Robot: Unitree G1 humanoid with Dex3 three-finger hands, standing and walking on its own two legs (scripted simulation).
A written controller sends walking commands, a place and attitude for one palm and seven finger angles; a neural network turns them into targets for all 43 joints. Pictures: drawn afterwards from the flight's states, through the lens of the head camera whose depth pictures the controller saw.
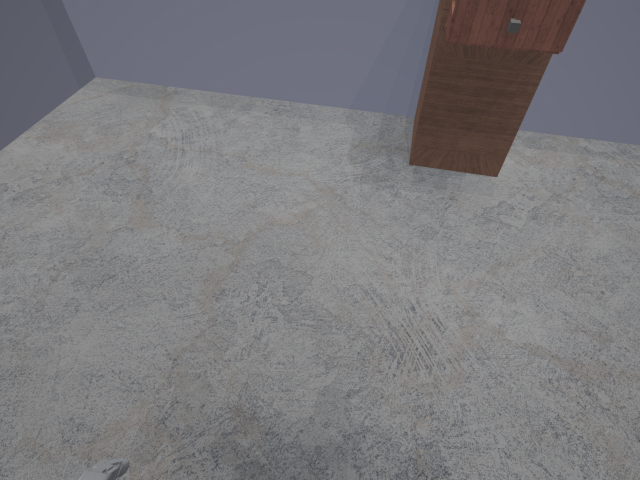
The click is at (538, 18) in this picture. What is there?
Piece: drawer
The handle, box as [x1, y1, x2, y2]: [507, 18, 520, 33]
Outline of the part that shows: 511,18 507,30 508,32 517,33 520,21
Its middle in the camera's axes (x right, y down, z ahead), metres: +0.63 -0.70 +1.27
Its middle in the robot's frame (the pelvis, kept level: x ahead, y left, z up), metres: +1.45 -0.57 -0.01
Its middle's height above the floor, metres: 0.76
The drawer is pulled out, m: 0.16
